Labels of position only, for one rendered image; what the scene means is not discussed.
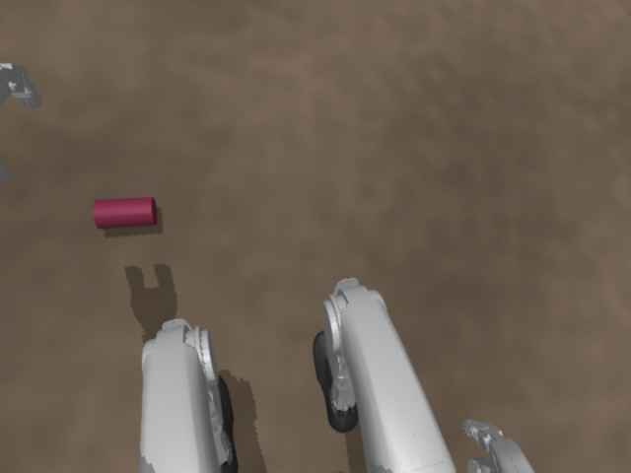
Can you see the left robot hand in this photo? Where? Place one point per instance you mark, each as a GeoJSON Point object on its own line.
{"type": "Point", "coordinates": [14, 82]}

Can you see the right robot foot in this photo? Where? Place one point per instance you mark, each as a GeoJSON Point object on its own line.
{"type": "Point", "coordinates": [342, 421]}

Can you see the left robot foot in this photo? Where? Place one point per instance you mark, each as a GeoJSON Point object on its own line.
{"type": "Point", "coordinates": [230, 466]}

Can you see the can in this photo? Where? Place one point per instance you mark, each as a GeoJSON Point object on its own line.
{"type": "Point", "coordinates": [121, 213]}

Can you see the right robot hand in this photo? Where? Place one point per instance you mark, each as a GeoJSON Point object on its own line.
{"type": "Point", "coordinates": [506, 456]}

